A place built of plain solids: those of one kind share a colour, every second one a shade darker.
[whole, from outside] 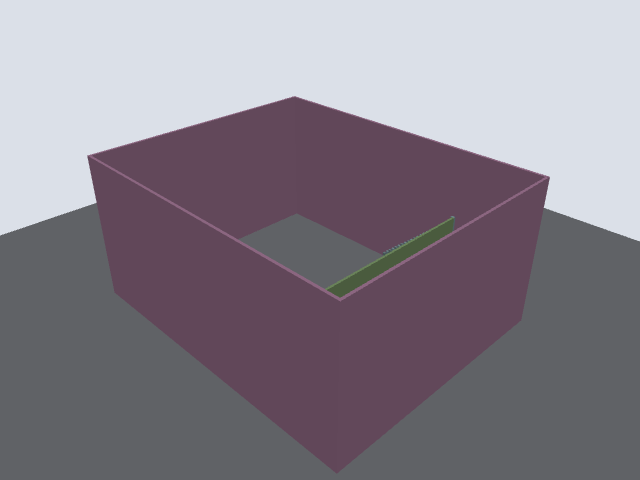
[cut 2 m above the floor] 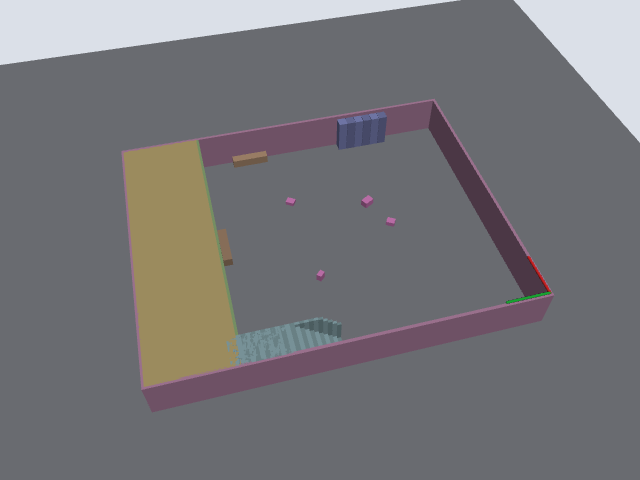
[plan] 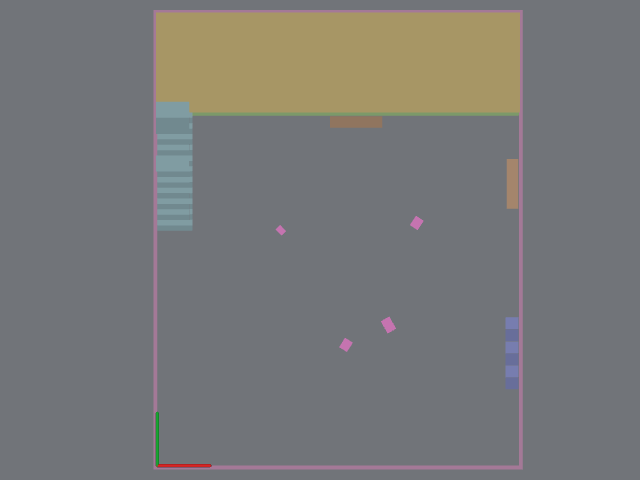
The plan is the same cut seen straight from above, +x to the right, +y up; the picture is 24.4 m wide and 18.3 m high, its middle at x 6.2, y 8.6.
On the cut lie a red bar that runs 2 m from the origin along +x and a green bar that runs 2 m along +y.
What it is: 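A drill hall 13.8 x 17.2 m, 8.3 m high, its floor clear; high windows 1.35 m broad every 3.3 m along both long walls, over 6.06 m; across the rear end a balcony 3.8 m deep at 4.18 m over closed stores; against a long wall a straight stair 1.22 m broad in ONE RUN of 23 risers of 0.182 m; closed guards 1.05 m over every tread and the balcony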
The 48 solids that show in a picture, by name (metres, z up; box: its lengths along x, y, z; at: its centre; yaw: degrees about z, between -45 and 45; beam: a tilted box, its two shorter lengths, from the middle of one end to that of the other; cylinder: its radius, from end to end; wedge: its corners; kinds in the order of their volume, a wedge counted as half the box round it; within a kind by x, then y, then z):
{
 "gal_1": {"box": [13.88, 3.81, 4.23], "at": [6.89, 15.37, 2.07]},
 "wall_1": {"box": [0.15, 17.52, 8.36], "at": [-0.07, 8.61, 4.13]},
 "wall_2": {"box": [14.08, 0.15, 8.36], "at": [6.89, -0.07, 4.13]},
 "wall_3": {"box": [14.08, 0.15, 8.36], "at": [6.89, 17.3, 4.13]},
 "wall_4": {"box": [0.15, 17.52, 8.36], "at": [13.86, 8.61, 4.13]},
 "stair_1": {"box": [1.27, 0.61, 0.23], "at": [0.58, 9.26, 0.07]},
 "stair_2": {"box": [1.27, 0.61, 0.41], "at": [0.58, 9.46, 0.16]},
 "stair_3": {"box": [1.27, 0.61, 0.6], "at": [0.58, 9.67, 0.25]},
 "stair_4": {"box": [1.27, 0.61, 0.78], "at": [0.58, 9.87, 0.34]},
 "stair_5": {"box": [1.27, 0.61, 0.96], "at": [0.58, 10.08, 0.43]},
 "stair_6": {"box": [1.27, 0.61, 1.14], "at": [0.58, 10.28, 0.52]},
 "stair_7": {"box": [1.27, 0.61, 1.32], "at": [0.58, 10.49, 0.61]},
 "stair_8": {"box": [1.27, 0.61, 1.5], "at": [0.58, 10.69, 0.7]},
 "stair_9": {"box": [1.27, 0.61, 1.69], "at": [0.58, 10.9, 0.79]},
 "stair_10": {"box": [1.27, 0.61, 1.87], "at": [0.58, 11.1, 0.88]},
 "stair_11": {"box": [1.27, 0.61, 2.05], "at": [0.58, 11.31, 0.97]},
 "stair_12": {"box": [1.27, 0.61, 2.23], "at": [0.58, 11.51, 1.07]},
 "stair_13": {"box": [1.27, 0.61, 2.41], "at": [0.58, 11.72, 1.16]},
 "stair_14": {"box": [1.27, 0.61, 2.6], "at": [0.58, 11.92, 1.25]},
 "stair_15": {"box": [1.27, 0.61, 2.78], "at": [0.58, 12.13, 1.34]},
 "stair_16": {"box": [1.27, 0.61, 2.96], "at": [0.58, 12.33, 1.43]},
 "stair_17": {"box": [1.27, 0.61, 3.14], "at": [0.58, 12.54, 1.52]},
 "stair_18": {"box": [1.27, 0.61, 3.32], "at": [0.58, 12.74, 1.61]},
 "stair_19": {"box": [1.27, 0.61, 3.5], "at": [0.58, 12.95, 1.7]},
 "stair_20": {"box": [1.27, 0.61, 3.69], "at": [0.58, 13.15, 1.79]},
 "stair_21": {"box": [1.27, 0.61, 3.87], "at": [0.58, 13.36, 1.88]},
 "stair_22": {"box": [1.27, 0.61, 4.05], "at": [0.58, 13.56, 1.97]},
 "stair_23": {"box": [0.12, 0.2, 1.28], "at": [1.28, 9.05, 0.59]},
 "stair_24": {"box": [0.12, 0.2, 1.46], "at": [1.28, 9.26, 0.68]},
 "stair_25": {"box": [0.12, 0.2, 1.65], "at": [1.28, 9.46, 0.77]},
 "stair_26": {"box": [0.12, 0.2, 1.83], "at": [1.28, 9.67, 0.86]},
 "stair_27": {"box": [0.12, 0.2, 2.01], "at": [1.28, 9.87, 0.95]},
 "stair_28": {"box": [0.12, 0.2, 2.19], "at": [1.28, 10.08, 1.05]},
 "stair_29": {"box": [0.12, 0.2, 2.37], "at": [1.28, 10.28, 1.14]},
 "stair_30": {"box": [0.12, 0.2, 2.55], "at": [1.28, 10.49, 1.23]},
 "piece_1": {"box": [12.44, 0.12, 5.28], "at": [7.56, 13.4, 2.59]},
 "locker_1": {"box": [0.5, 0.45, 1.87], "at": [13.52, 3.13, 0.89]},
 "locker_2": {"box": [0.5, 0.45, 1.87], "at": [13.52, 3.59, 0.89]},
 "locker_3": {"box": [0.5, 0.45, 1.87], "at": [13.52, 4.05, 0.89]},
 "locker_4": {"box": [0.5, 0.45, 1.87], "at": [13.52, 4.51, 0.89]},
 "locker_5": {"box": [0.5, 0.45, 1.87], "at": [13.52, 4.97, 0.89]},
 "locker_6": {"box": [0.5, 0.45, 1.87], "at": [13.52, 5.43, 0.89]},
 "bench_1": {"box": [2.0, 0.44, 0.5], "at": [7.58, 13.1, 0.2]},
 "bench_2": {"box": [0.44, 1.9, 0.5], "at": [13.54, 10.74, 0.2]},
 "box_cardboard_1": {"box": [0.25, 0.34, 0.44], "at": [4.71, 8.97, 0.17], "yaw": 44.7},
 "box_cardboard_2": {"box": [0.36, 0.43, 0.29], "at": [7.19, 4.6, 0.1], "yaw": -32.4},
 "box_cardboard_3": {"box": [0.38, 0.54, 0.39], "at": [8.81, 5.36, 0.15], "yaw": 29.1},
 "box_cardboard_4": {"box": [0.35, 0.43, 0.25], "at": [9.89, 9.25, 0.08], "yaw": -33.7}
}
